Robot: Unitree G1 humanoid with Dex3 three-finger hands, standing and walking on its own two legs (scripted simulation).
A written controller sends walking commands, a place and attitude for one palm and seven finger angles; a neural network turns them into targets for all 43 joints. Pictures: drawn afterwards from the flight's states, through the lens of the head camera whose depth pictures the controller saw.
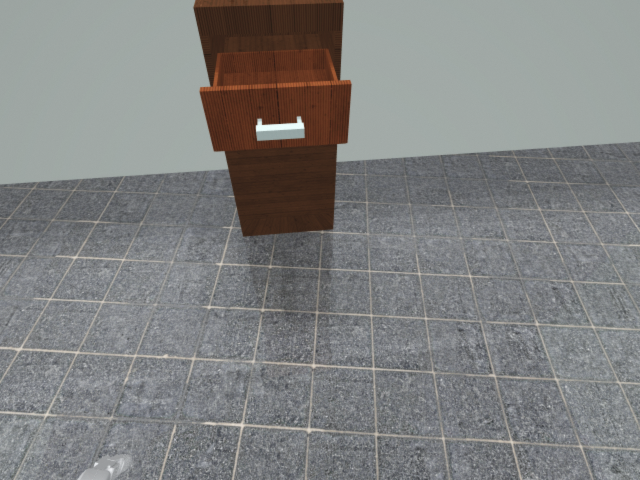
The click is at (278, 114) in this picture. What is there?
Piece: drawer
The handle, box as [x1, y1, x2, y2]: [256, 116, 304, 140]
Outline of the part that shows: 300,116 297,117 296,123 262,125 261,119 257,119 257,140 304,137 303,123 300,120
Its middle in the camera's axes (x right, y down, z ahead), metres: -0.10 -0.26 +0.91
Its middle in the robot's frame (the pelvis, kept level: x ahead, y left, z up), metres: +0.85 +0.14 -0.03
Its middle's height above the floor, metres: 0.73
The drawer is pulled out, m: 0.30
